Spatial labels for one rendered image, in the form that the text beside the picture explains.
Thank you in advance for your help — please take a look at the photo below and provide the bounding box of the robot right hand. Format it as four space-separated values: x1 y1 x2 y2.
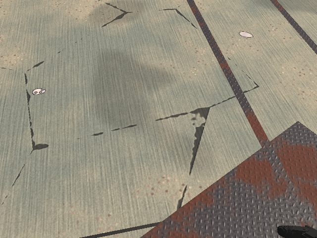
277 225 317 238

